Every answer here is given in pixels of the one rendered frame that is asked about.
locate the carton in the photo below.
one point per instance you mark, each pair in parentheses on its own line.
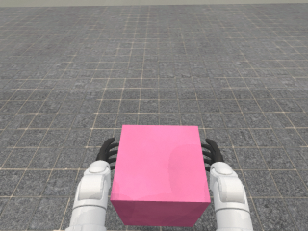
(160,177)

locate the robot left forearm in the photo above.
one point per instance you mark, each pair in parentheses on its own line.
(91,199)

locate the robot right hand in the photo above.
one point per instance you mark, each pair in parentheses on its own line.
(214,153)

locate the robot left hand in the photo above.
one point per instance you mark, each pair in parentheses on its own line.
(105,153)

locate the robot right forearm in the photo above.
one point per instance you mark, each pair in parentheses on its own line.
(230,201)

